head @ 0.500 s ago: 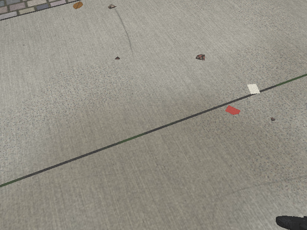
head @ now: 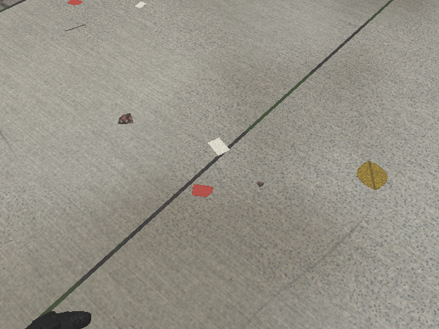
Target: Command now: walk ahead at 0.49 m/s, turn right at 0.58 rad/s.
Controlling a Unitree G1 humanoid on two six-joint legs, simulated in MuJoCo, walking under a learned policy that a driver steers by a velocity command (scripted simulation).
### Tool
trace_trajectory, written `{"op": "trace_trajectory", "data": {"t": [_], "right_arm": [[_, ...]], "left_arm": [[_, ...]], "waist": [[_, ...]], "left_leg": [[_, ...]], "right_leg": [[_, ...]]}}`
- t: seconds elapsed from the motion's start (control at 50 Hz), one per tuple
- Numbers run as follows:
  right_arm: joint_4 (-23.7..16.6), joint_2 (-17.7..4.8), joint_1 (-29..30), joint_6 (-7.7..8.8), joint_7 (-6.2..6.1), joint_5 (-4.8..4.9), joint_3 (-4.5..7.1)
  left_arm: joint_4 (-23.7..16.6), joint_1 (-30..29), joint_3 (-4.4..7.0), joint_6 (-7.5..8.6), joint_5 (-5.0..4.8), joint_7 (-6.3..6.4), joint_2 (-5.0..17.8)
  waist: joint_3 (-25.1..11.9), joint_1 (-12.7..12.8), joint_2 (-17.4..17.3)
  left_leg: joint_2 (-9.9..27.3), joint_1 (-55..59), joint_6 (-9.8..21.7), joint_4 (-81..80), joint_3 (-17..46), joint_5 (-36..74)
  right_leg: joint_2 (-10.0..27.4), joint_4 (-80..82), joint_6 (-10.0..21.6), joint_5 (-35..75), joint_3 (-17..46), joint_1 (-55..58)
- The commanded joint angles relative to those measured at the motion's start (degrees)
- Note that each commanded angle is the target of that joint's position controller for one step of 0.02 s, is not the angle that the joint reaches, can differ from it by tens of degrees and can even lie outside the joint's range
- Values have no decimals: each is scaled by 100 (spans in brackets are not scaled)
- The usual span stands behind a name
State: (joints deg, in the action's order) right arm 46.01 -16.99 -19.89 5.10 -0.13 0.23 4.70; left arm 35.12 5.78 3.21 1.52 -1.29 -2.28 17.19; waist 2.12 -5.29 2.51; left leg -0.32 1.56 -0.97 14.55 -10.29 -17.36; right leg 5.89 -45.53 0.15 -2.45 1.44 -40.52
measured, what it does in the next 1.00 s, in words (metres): walks ahead, turning right: right foot, then left foot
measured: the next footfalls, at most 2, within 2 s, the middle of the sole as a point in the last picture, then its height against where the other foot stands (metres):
right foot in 0.12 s outside the picture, level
left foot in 0.60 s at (211, 296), level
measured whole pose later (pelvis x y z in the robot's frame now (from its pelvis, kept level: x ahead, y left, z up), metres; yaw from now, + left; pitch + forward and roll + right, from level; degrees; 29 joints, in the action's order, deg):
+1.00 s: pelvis +0.55 -0.12 +0.00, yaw -36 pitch +1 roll +2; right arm 47.3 -17.2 -19.0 4.5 0.0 0.2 3.9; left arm 34.4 6.6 3.3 1.1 -1.4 -2.0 17.1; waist 3.0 -5.5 2.3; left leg -0.5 1.5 -0.4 14.4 -10.4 -16.9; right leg 5.4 -43.9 0.1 -2.0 1.7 -39.3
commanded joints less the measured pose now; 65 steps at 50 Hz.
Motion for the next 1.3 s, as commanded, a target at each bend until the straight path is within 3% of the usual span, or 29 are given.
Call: {"op": "trace_trajectory", "data": {"t": [0.02,0.08,0.12,0.14,0.16,0.18,0.2,0.24,0.32,0.44,0.54,0.6,0.62,0.64,0.66,0.68,0.72,0.76,0.86,1.02,1.06,1.1,1.12,1.14,1.16,1.18,1.2,1.22,1.3], "right_arm": [[-345,-1057,338,36,-18,99,244],[-300,-1333,288,-91,-36,173,319],[-378,-1136,226,-134,-82,142,221],[-709,-310,-282,-57,-34,-138,-44],[-851,-525,30,153,24,-18,-94],[-1003,-959,660,254,70,208,21],[-1060,-868,840,313,61,211,-38],[-972,-862,793,285,-15,-40,-12],[-917,-661,784,71,-9,-132,-62],[-1179,-356,2084,96,85,-70,-213],[-1269,-650,2275,199,175,20,-76],[-1055,-914,1154,273,110,-28,113],[-993,-1242,260,272,55,-101,203],[-772,-1560,-96,188,108,-138,285],[-892,-976,95,157,135,-12,169],[-925,-688,298,114,99,4,89],[-888,-466,657,65,77,-74,4],[-797,-412,734,105,47,-90,-12],[-500,-709,607,131,21,-52,92],[-156,-1085,275,-49,-14,93,162],[-138,-1254,289,-117,-36,147,213],[-165,-1382,363,-203,-80,199,250],[-186,-1203,283,-196,-103,164,171],[-375,-434,-72,-144,-56,-139,-75],[-580,-429,-179,51,18,-56,-183],[-612,-1007,477,153,79,200,-18],[-724,-952,752,214,94,265,-49],[-638,-848,809,224,39,149,-67],[-441,-683,401,5,34,-4,-65]], "left_arm": [[-554,-558,18,78,-21,-107,228],[-588,-154,197,22,29,-118,561],[-148,1705,545,-73,-10,9,1156],[-138,1771,660,-70,-70,94,1871],[-399,1885,551,44,-41,49,1665],[-325,1748,430,130,24,12,1242],[-281,1516,382,179,20,19,1093],[-389,838,265,212,110,54,785],[-274,765,261,259,89,162,814],[19,1236,305,175,4,302,972],[204,1506,308,91,-30,319,910],[146,1363,210,57,11,307,585],[29,1455,76,74,115,298,219],[-134,2163,21,115,-93,304,111],[38,2041,138,99,-144,333,728],[-29,1429,217,65,-91,328,974],[-145,922,228,41,38,314,801],[-177,1043,204,0,-45,247,590],[-349,590,105,-42,8,192,294],[-672,-555,35,56,-29,-94,204],[-715,-434,124,29,5,-119,381],[-497,593,340,-28,23,-86,745],[-234,1586,518,-71,4,5,1037],[-126,1924,594,-101,-37,132,1542],[-376,1834,532,21,-10,83,1632],[-268,1771,393,104,38,34,1097],[-208,1528,341,161,43,32,975],[-203,1138,285,191,47,41,821],[-125,741,181,314,130,85,594]], "waist": [[329,131,-512],[-135,509,-725],[-1098,1468,-464],[-1527,906,1235],[-2723,1127,1034],[-2037,1295,474],[-1340,1108,203],[-757,604,-157],[-488,413,-111],[-172,885,116],[-176,883,363],[-727,274,430],[-1579,-29,-318],[-2079,333,-2293],[-1535,201,-1503],[-882,66,-1008],[-234,211,-537],[-177,394,-942],[-50,369,-659],[260,59,-603],[85,264,-734],[-538,925,-786],[-1027,1412,-554],[-1466,1111,881],[-2618,960,1197],[-2076,1246,343],[-1261,1106,280],[-855,853,-178],[-548,398,52]], "left_leg": [[1595,-223,866,-473,365,2147],[1588,201,684,756,20,4808],[1242,-1077,335,3383,-226,4655],[323,-3674,-58,5666,-87,-553],[-198,-4426,-80,6722,1418,-1718],[121,-4942,18,6753,1677,-1154],[346,-4931,109,6302,1589,-684],[684,-4161,98,5464,1623,-160],[652,-3673,-174,4536,1448,173],[168,-3153,-309,2156,1329,2202],[5,-2803,-97,1423,1544,1662],[252,-1049,348,1094,1565,1318],[1314,456,727,1182,2605,1054],[2402,1856,1578,504,5334,-542],[2378,1534,1444,254,5461,-1645],[2140,903,1211,217,4508,-1331],[1625,-168,1030,2,3232,111],[1474,-606,1063,-241,2595,682],[1553,-540,1219,-514,1581,1865],[1563,38,869,-377,371,2658],[1603,298,758,179,143,4280],[1478,178,593,1739,-120,5746],[1297,-776,412,3094,-179,5102],[674,-2938,145,5094,-150,355],[-139,-4164,33,6450,1126,-1811],[225,-4680,85,6559,1550,-1246],[451,-4746,174,6180,1431,-754],[712,-4449,165,5743,1403,-344],[929,-3571,-67,4973,1350,236]], "right_leg": [[-50,613,206,75,-228,289],[-617,845,575,-767,-711,1254],[-915,1184,994,-461,-489,4060],[646,1500,1882,-1084,2496,6047],[1352,2645,2502,-2252,4935,6588],[1224,2890,2111,-2218,4274,6210],[1001,2883,1921,-1802,3550,5389],[610,2945,1699,-440,2579,3882],[334,3180,1749,633,1869,2818],[-119,3095,1288,-157,1440,2418],[141,2444,1139,-544,2233,3096],[-242,1220,780,-127,2113,2880],[-633,-458,533,-1173,1561,2129],[-1221,-2120,205,-3259,936,173],[-747,-2802,97,-2943,1041,-451],[-578,-2939,46,-2399,874,-573],[-260,-2578,11,-1753,719,-291],[-45,-2346,-20,-1533,602,48],[75,-1400,-144,-886,429,-293],[-148,728,183,74,-259,282],[-441,902,414,-480,-531,762],[-909,1190,749,-700,-801,2212],[-944,1435,982,-407,-511,3873],[465,1483,1540,-386,1744,5758],[1515,2540,2506,-1651,4742,6572],[1332,2836,2097,-1758,4043,6195],[1122,2860,1866,-1370,3153,5346],[860,2864,1644,-761,2514,4509],[525,3321,1646,859,1486,3166]]}}
Velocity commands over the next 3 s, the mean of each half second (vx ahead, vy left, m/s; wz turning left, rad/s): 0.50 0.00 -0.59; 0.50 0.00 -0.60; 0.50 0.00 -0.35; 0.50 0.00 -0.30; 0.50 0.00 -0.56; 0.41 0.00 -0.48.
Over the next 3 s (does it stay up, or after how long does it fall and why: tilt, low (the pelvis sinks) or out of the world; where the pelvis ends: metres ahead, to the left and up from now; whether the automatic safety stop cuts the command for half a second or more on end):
stays up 1.20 -1.02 0.01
